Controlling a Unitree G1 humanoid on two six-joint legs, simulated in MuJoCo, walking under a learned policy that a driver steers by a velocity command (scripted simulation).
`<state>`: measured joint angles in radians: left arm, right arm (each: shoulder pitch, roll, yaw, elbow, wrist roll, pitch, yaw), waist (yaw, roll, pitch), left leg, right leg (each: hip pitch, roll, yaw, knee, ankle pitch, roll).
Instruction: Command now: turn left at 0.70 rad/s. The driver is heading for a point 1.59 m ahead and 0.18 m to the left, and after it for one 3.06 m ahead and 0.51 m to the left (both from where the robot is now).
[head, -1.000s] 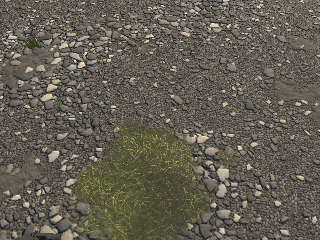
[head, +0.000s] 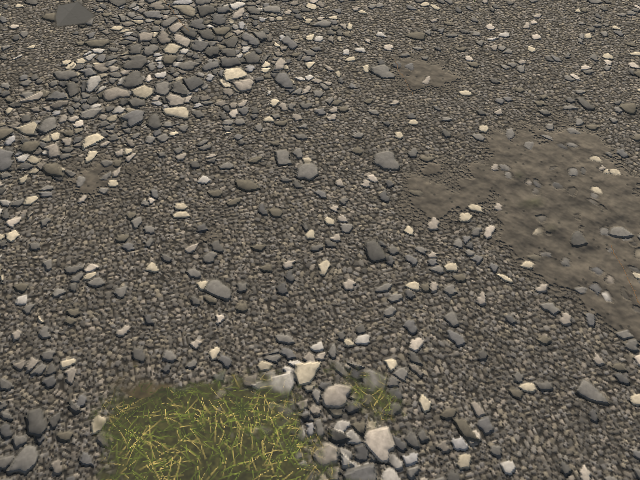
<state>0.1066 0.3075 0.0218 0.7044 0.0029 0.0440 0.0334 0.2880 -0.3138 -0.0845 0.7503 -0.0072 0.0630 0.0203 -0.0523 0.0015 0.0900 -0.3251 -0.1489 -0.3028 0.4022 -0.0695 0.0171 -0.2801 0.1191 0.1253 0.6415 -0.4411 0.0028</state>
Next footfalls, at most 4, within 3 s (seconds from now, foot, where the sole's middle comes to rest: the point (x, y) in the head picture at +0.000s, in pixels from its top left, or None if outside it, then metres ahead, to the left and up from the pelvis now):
0.04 right None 0.04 -0.09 -0.78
0.50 left None -0.02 0.12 -0.78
1.20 right None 0.40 -0.08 -0.78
1.68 left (347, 284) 0.88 -0.10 -0.78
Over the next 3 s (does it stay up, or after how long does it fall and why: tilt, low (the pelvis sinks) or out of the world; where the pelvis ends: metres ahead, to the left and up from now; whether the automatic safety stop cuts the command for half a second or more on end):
stays up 1.74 0.13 -0.03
